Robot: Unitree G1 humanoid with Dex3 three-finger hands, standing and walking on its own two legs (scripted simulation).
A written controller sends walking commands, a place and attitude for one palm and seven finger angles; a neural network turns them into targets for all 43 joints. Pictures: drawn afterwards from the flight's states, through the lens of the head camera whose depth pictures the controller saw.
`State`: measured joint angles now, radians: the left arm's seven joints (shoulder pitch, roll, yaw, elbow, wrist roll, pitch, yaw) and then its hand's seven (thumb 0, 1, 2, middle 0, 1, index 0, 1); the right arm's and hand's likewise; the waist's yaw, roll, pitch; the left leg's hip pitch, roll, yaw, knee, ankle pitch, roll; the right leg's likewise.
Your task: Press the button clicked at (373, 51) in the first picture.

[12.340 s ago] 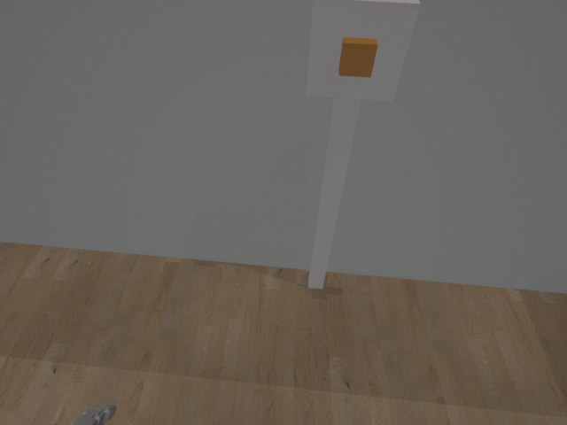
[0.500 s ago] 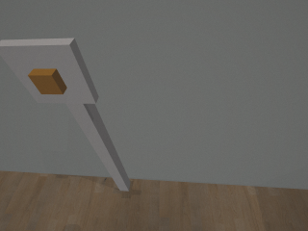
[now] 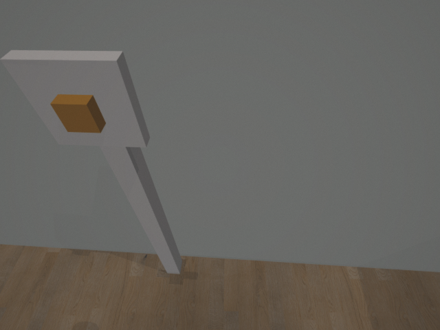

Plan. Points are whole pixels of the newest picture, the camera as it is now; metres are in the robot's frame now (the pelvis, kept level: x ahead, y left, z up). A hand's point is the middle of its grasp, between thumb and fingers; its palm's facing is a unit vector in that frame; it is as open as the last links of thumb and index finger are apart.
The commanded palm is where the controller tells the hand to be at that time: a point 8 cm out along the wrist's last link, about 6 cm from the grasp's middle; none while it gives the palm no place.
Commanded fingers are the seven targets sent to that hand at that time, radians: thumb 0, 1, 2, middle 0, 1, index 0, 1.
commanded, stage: look again from close up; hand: left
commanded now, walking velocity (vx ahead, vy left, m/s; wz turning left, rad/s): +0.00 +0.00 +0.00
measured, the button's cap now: (80, 112) +0.42 +0.27 +0.19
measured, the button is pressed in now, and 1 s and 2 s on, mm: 0 0 0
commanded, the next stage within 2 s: shuffle to correct the standing spot in 0.10 s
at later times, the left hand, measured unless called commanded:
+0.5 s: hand out of the picture -0.01 +0.20 -0.17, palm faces +0.07 -0.97 -0.25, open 7.4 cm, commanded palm none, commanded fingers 0.00 0.90 0.90 -0.20 -0.30 -0.20 -0.30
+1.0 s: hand out of the picture -0.02 +0.25 -0.17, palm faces +0.01 -0.98 -0.20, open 7.4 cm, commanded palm none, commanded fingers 0.00 0.90 0.90 -0.20 -0.30 -0.20 -0.30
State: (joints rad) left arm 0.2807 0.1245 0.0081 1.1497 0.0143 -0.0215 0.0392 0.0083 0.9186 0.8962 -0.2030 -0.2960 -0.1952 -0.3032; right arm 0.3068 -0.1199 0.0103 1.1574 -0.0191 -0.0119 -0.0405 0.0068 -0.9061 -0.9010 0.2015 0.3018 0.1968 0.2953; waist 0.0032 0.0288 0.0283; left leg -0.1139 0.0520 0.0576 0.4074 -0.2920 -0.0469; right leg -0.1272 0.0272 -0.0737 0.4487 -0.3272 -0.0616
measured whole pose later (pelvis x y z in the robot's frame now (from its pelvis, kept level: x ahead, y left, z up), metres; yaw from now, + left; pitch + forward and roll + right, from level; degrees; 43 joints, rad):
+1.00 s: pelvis -0.04 +0.07 +0.00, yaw +0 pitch +2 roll +1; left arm 0.25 0.16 0.04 1.06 0.03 0.03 0.01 0.01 0.92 0.90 -0.20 -0.30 -0.19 -0.30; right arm 0.28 -0.14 -0.03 1.06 -0.04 -0.01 -0.03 0.01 -0.92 -0.90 0.21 0.30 0.20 0.30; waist -0.02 -0.01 0.04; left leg -0.23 0.00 0.06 0.40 -0.21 0.01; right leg -0.28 -0.02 -0.04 0.70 -0.45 0.01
